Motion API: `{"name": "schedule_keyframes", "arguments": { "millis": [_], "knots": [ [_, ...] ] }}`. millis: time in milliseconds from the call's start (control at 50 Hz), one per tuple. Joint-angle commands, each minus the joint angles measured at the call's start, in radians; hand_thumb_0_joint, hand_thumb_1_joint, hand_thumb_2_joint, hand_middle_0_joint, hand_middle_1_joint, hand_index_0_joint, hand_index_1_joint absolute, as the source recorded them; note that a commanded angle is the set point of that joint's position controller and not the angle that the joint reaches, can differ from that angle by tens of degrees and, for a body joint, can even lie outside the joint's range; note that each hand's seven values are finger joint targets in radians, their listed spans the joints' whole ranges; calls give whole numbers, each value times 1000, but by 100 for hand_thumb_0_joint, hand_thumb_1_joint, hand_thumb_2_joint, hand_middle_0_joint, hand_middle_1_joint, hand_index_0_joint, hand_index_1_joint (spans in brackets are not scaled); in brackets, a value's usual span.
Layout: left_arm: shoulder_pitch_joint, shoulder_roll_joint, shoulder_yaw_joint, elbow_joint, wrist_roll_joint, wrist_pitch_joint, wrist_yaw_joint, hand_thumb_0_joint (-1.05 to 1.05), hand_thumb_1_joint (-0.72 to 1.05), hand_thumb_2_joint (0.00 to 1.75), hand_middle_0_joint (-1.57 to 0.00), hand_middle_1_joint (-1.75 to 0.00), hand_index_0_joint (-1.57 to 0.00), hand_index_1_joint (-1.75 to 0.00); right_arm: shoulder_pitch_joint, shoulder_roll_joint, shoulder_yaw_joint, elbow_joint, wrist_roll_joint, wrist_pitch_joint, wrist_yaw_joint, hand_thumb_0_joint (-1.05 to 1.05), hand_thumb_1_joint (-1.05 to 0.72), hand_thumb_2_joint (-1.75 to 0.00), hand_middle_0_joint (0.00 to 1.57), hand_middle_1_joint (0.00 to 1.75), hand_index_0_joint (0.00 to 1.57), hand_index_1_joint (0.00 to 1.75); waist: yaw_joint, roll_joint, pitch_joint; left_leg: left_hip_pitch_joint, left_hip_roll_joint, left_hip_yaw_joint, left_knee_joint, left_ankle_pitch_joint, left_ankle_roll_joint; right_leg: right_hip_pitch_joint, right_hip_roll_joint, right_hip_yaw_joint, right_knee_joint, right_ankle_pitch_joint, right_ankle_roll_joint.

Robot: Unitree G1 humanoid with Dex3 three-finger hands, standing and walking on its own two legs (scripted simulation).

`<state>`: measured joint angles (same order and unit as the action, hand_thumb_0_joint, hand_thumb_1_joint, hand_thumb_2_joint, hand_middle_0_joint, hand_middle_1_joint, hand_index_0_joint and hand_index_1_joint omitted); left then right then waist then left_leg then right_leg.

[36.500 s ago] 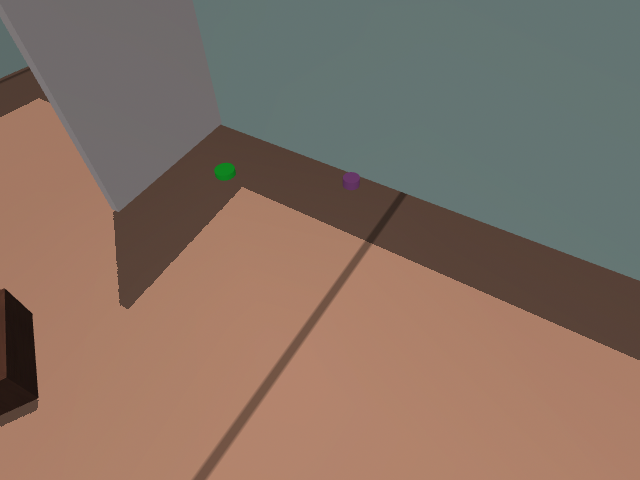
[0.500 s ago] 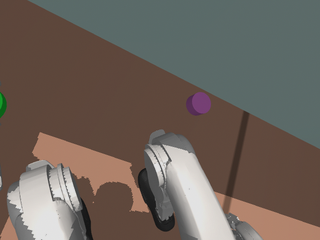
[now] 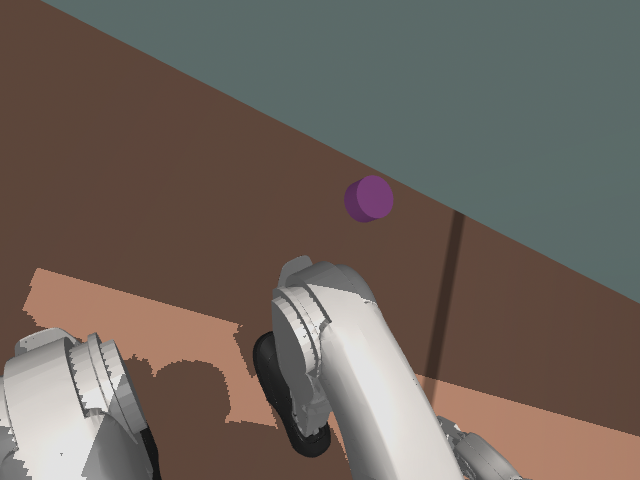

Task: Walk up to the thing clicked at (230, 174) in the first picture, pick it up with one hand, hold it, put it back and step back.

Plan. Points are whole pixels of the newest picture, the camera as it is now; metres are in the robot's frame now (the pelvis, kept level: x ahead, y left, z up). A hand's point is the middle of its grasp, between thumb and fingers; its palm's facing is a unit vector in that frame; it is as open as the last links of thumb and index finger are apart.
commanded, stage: rest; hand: left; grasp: from above
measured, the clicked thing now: out of the picture +0.46 +0.33 -0.27
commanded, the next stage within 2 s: open in 0.42 s
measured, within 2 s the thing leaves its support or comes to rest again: rests again in 0.62 s
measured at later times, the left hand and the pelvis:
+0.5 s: hand out of the picture +0.45 +0.31 -0.25, palm faces -0.44 -0.17 -0.88, open 11.0 cm; pelvis +0.00 +0.00 +0.00, yaw -1 degrees
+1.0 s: hand out of the picture +0.46 +0.31 -0.25, palm faces -0.43 -0.15 -0.89, open 13.2 cm; pelvis +0.00 +0.00 +0.00, yaw -2 degrees
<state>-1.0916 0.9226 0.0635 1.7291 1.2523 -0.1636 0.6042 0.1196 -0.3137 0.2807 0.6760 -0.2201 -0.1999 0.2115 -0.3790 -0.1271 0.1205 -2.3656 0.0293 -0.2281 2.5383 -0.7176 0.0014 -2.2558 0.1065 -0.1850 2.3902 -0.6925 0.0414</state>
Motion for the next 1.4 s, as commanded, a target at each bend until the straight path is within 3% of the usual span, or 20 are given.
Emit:
{"name": "schedule_keyframes", "arguments": {
  "millis": [0,140,160,220,320,340,500,580,600,640,660,800,860,1000,1020,1040,1080,1100,1120,1380],
  "knots": [
    [-279,182,-3,-96,-20,5,54,0,50,93,-80,-102,-85,-97,183,-308,-82,12,0,-4,3,0,-91,-90,20,30,20,30,-32,549,-645,518,25,74,-254,254,7,370,30,-87,-207,322,-68],
    [-277,212,-1,-103,-34,8,55,0,43,89,-76,-98,-80,-94,179,-323,-68,6,-3,-16,14,0,-91,-90,20,30,20,30,-38,538,-646,529,31,65,-244,261,9,388,32,-91,-215,328,-65],
    [-281,202,-7,-89,-30,10,50,0,43,89,-75,-99,-80,-94,182,-326,-67,-2,-4,-19,17,0,-91,-90,20,30,20,30,-58,525,-636,527,32,62,-239,261,10,398,34,-92,-212,334,-63],
    [-264,242,20,-92,-38,5,59,0,42,88,-74,-100,-79,-94,169,-332,-64,-12,-1,-18,15,0,-91,-90,20,30,20,30,-34,534,-650,512,31,57,-259,249,8,412,36,-95,-217,315,-68],
    [-273,215,-16,-55,-37,1,60,0,39,85,-72,-98,-77,-92,168,-324,-46,-14,-3,-15,17,0,-91,-90,20,30,20,30,-58,498,-593,457,33,64,-241,214,18,407,42,-85,-229,300,-65],
    [-263,254,22,-67,-34,2,64,0,39,86,-72,-97,-77,-92,178,-342,-53,-17,-4,-16,14,0,-91,-90,20,30,20,30,-58,494,-616,481,33,63,-241,239,18,421,39,-93,-233,319,-60],
    [-263,262,5,-42,-28,-19,62,0,41,83,-73,-97,-78,-92,159,-348,-39,-28,-17,-14,8,0,-91,-90,20,30,20,30,-78,487,-572,469,41,50,-243,199,14,420,45,-97,-237,290,-60],
    [-285,294,23,-91,-19,-28,67,0,9,77,-41,-96,-46,-91,160,-357,-41,-20,-16,-21,8,0,-90,-90,20,30,20,30,-61,577,-610,550,44,30,-264,233,-5,393,36,-114,-205,302,-68],
    [-277,247,-10,-57,-9,-27,64,0,1,76,-35,-97,-40,-91,153,-358,-40,-24,-17,-27,14,0,-90,-90,20,30,20,30,-80,565,-561,536,44,20,-262,217,-7,358,30,-122,-191,292,-67],
    [-276,271,1,-73,-3,-25,69,0,-15,76,-26,-100,-31,-94,162,-362,-37,-28,-20,-27,15,0,-90,-90,20,30,20,30,-82,549,-571,520,41,34,-254,224,-1,391,37,-118,-210,308,-63],
    [-294,277,-2,-92,-12,-26,72,0,-23,75,-23,-100,-28,-94,141,-360,-40,-35,-15,-27,14,0,-89,-90,20,30,20,30,-65,551,-577,513,43,32,-259,209,-1,382,39,-114,-216,294,-65],
    [-246,270,-3,-47,-22,-1,71,0,-38,85,-12,-106,-17,-102,171,-368,-40,-25,-18,-38,28,0,-90,-90,20,30,20,30,-79,534,-569,521,46,35,-252,258,0,414,42,-112,-222,338,-60],
    [-249,262,0,-73,-42,7,71,0,-44,89,-7,-110,-12,-106,160,-358,-35,-31,-17,-36,27,0,-90,-90,20,30,20,30,-65,537,-599,530,46,35,-258,277,0,435,46,-112,-230,354,-60],
    [-268,262,-24,-90,-61,7,40,0,-46,90,-6,-110,-10,-106,164,-357,-29,-49,-9,-34,27,0,-90,-90,20,30,20,30,-80,511,-558,476,43,47,-252,225,11,437,45,-95,-249,310,-60],
    [-247,290,2,-55,-65,8,44,0,-47,90,-6,-110,-10,-106,158,-368,-34,-40,-4,-31,19,0,-90,-90,20,30,20,30,-74,482,-559,466,43,43,-252,200,14,427,44,-100,-256,293,-58],
    [-257,273,-18,-76,-58,5,37,0,-46,90,-6,-110,-10,-106,164,-362,-30,-51,-4,-31,20,0,-90,-90,20,30,20,30,-80,487,-543,463,42,45,-254,198,13,431,43,-96,-253,287,-60],
    [-246,312,24,-76,-60,-5,42,0,-45,89,-6,-111,-10,-106,171,-366,-29,-36,-6,-27,15,0,-89,-90,20,30,20,30,-66,505,-580,490,45,34,-268,208,6,438,41,-108,-241,288,-63],
    [-259,272,-15,-89,-58,-12,35,0,-45,90,-6,-110,-10,-106,155,-354,-26,-53,-5,-29,16,0,-89,-90,20,30,20,30,-70,513,-572,495,45,36,-259,216,6,435,44,-103,-238,296,-63],
    [-234,295,11,-48,-57,-13,37,0,-45,89,-6,-111,-10,-106,173,-360,-22,-38,-9,-28,14,0,-89,-90,20,30,20,30,-84,500,-568,497,44,33,-261,217,7,441,40,-109,-241,301,-60],
    [-255,292,-18,-70,-29,-29,63,0,-45,91,-6,-109,-9,-105,158,-369,-20,-48,-16,-21,4,0,-89,-90,20,30,20,30,-86,513,-551,511,51,28,-264,222,-1,432,48,-109,-243,314,-60]
  ]
}}
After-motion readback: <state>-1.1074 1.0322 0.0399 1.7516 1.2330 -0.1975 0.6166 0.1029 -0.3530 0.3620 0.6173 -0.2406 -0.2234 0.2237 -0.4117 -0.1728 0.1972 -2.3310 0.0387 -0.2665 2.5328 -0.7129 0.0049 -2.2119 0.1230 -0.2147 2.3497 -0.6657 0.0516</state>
